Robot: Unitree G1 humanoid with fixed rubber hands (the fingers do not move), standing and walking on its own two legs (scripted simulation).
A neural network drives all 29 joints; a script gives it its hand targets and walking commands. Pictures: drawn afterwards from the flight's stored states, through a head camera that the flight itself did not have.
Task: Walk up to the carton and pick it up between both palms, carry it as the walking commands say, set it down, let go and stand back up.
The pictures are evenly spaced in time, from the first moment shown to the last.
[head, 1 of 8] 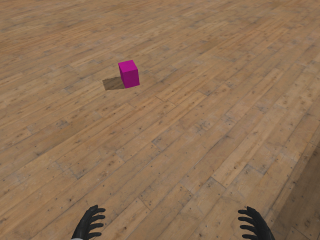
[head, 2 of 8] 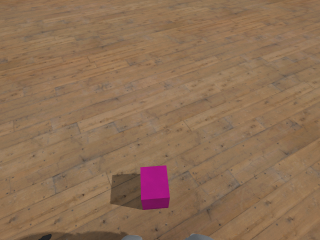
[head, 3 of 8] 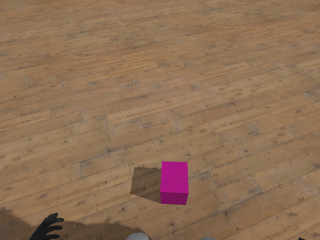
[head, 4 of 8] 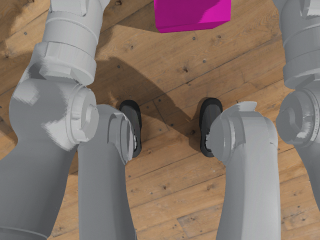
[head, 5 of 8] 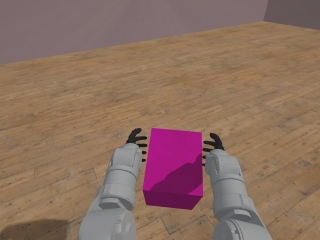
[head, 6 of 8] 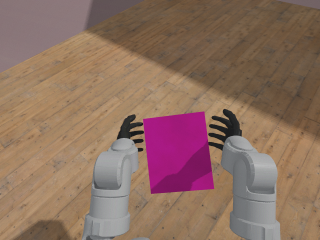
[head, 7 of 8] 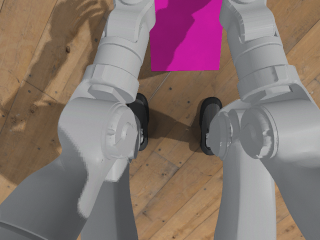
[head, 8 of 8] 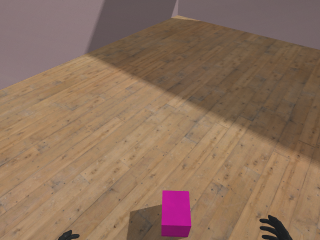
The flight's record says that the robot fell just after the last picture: no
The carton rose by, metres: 0.68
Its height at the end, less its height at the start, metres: +0.00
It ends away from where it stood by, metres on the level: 3.56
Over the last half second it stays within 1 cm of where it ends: yes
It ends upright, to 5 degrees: yes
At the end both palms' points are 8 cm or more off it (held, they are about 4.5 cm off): yes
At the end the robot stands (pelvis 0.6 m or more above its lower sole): yes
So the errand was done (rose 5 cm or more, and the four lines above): yes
